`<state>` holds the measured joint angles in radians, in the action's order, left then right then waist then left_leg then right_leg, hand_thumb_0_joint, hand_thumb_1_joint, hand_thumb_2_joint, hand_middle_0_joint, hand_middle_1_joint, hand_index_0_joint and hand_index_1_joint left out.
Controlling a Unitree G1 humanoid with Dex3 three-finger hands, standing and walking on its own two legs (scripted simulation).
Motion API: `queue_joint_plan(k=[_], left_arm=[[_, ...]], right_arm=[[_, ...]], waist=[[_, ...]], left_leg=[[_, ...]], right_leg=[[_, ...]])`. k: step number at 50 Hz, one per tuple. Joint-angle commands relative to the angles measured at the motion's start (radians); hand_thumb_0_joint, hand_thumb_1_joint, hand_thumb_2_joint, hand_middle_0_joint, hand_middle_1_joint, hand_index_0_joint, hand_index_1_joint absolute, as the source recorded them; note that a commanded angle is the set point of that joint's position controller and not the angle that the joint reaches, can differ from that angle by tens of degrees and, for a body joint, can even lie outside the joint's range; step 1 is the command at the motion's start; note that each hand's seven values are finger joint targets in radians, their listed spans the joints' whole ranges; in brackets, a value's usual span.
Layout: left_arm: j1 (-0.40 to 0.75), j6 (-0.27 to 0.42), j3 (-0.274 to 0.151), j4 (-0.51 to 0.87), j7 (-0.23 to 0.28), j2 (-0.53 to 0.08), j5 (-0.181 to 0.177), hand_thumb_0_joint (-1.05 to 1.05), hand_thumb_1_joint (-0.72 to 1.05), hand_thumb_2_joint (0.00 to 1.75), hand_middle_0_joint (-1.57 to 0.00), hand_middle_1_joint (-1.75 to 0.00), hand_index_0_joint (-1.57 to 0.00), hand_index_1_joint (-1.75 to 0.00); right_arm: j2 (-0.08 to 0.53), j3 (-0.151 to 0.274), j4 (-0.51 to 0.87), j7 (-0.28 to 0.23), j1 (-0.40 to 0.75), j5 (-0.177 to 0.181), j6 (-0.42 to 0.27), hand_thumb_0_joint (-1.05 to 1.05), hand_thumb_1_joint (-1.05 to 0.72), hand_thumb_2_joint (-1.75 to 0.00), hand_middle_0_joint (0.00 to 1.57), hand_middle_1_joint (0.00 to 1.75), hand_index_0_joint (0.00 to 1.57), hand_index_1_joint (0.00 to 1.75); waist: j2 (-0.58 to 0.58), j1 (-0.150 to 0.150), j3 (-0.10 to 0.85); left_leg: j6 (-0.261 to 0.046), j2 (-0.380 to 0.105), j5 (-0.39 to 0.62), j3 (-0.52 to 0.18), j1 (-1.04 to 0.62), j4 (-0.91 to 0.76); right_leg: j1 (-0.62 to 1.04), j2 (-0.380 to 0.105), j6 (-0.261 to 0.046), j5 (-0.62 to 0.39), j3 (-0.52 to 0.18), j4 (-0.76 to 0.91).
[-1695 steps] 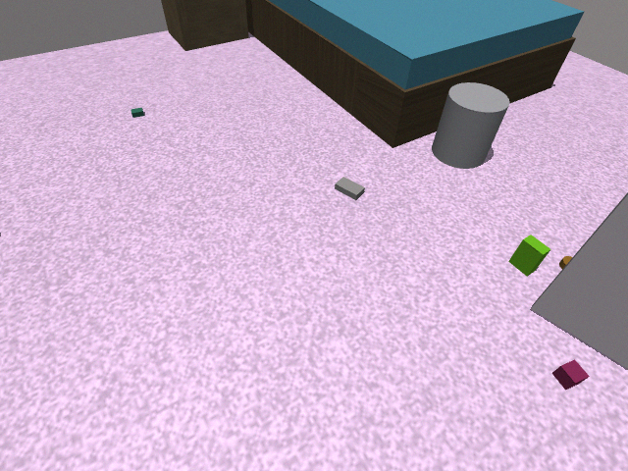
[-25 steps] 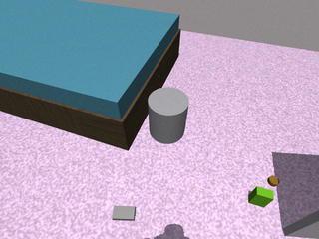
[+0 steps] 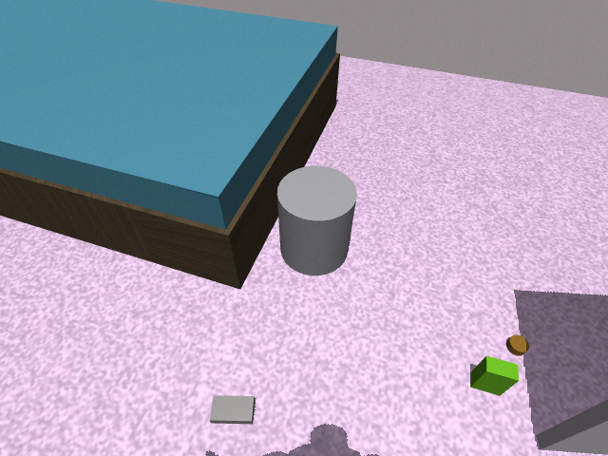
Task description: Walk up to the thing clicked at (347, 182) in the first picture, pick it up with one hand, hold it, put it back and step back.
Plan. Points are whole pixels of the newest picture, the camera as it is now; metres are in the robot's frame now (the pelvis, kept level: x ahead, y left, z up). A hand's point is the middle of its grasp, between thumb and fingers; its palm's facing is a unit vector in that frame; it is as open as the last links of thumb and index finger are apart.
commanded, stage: stand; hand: left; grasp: from above
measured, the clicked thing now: (232, 409) +0.39 +0.22 -0.77
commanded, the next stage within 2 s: step back in 0.44 s
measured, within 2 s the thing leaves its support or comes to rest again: neither
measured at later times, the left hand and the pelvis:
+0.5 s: hand out of the picture +0.08 +0.24 -0.16, palm faces -0.01 -0.94 -0.34, open 7.4 cm; pelvis -0.01 +0.00 +0.00, yaw +0 degrees
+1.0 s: hand out of the picture +0.05 +0.29 -0.18, palm faces -0.12 -0.93 -0.35, open 7.4 cm; pelvis -0.11 +0.04 -0.02, yaw -3 degrees
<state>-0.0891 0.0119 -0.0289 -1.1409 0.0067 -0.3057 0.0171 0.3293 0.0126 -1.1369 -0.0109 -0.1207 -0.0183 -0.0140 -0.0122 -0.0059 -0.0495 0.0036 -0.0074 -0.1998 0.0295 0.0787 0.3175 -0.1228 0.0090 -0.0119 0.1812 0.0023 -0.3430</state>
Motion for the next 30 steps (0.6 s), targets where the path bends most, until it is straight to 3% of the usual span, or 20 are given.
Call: queue_joint_plan(k=[1,16,21,22,25,28,30], left_arm=[[0.044,0.019,-0.036,0.062,0.015,-0.207,-0.006,0.00,0.90,0.90,-0.20,-0.30,-0.20,-0.30],[0.041,0.023,-0.024,0.064,0.014,-0.216,-0.007,0.00,0.90,0.90,-0.20,-0.30,-0.20,-0.30],[0.029,0.025,-0.023,0.061,0.013,-0.229,-0.008,0.00,0.90,0.90,-0.20,-0.30,-0.20,-0.30],[0.031,0.013,-0.055,0.104,0.011,-0.308,-0.021,0.00,0.90,0.90,-0.20,-0.30,-0.20,-0.30],[0.016,0.005,-0.060,0.156,0.016,-0.294,-0.025,0.00,0.90,0.90,-0.20,-0.30,-0.20,-0.30],[0.017,-0.007,-0.061,0.206,0.014,-0.295,-0.020,0.00,0.90,0.90,-0.20,-0.30,-0.20,-0.30],[0.018,-0.014,-0.068,0.231,0.014,-0.320,-0.013,0.00,0.90,0.90,-0.20,-0.30,-0.20,-0.30]], right_arm=[[0.193,0.037,0.055,-0.012,0.028,-0.001,-0.022,0.00,-0.90,-0.90,0.20,0.30,0.20,0.30],[0.209,0.035,0.054,-0.007,0.038,0.000,-0.020,0.00,-0.90,-0.90,0.20,0.30,0.20,0.30],[0.206,0.035,0.052,-0.005,0.034,0.002,-0.018,0.00,-0.90,-0.90,0.20,0.30,0.20,0.30],[0.281,0.060,0.078,-0.002,0.071,0.015,0.000,0.00,-0.90,-0.90,0.20,0.30,0.20,0.30],[0.266,0.065,0.115,0.000,0.032,0.028,0.013,0.00,-0.90,-0.90,0.20,0.30,0.20,0.30],[0.260,0.075,0.152,0.004,0.037,0.028,0.028,0.00,-0.90,-0.90,0.20,0.30,0.20,0.30],[0.251,0.078,0.173,0.005,0.033,0.025,0.041,0.00,-0.90,-0.90,0.20,0.30,0.20,0.30]], waist=[[0.009,0.001,0.074],[0.005,-0.001,0.074],[0.021,-0.001,0.062],[0.040,-0.001,-0.025],[0.027,-0.014,0.101],[0.039,-0.014,0.133],[0.086,-0.008,0.126]], left_leg=[[-0.021,-0.132,0.163,-0.105,-0.004,-0.054],[-0.025,-0.135,0.147,-0.099,-0.022,-0.057],[-0.022,-0.130,0.109,-0.098,-0.026,-0.064],[-0.042,-0.125,0.246,-0.110,0.053,0.043],[-0.070,-0.126,0.336,-0.088,0.045,0.124],[-0.084,-0.099,0.227,-0.076,0.052,0.214],[-0.076,-0.048,0.106,-0.064,0.096,0.317]], right_leg=[[0.030,-0.128,-0.012,-0.201,-0.115,0.044],[0.013,-0.131,-0.014,-0.204,-0.120,0.055],[-0.004,-0.130,-0.016,-0.160,-0.125,0.068],[-0.075,-0.120,-0.016,-0.354,-0.146,-0.013],[-0.032,-0.121,-0.052,-0.406,-0.135,-0.112],[-0.103,-0.143,-0.097,-0.331,-0.178,-0.128],[-0.145,-0.196,-0.150,-0.319,-0.246,-0.104]])
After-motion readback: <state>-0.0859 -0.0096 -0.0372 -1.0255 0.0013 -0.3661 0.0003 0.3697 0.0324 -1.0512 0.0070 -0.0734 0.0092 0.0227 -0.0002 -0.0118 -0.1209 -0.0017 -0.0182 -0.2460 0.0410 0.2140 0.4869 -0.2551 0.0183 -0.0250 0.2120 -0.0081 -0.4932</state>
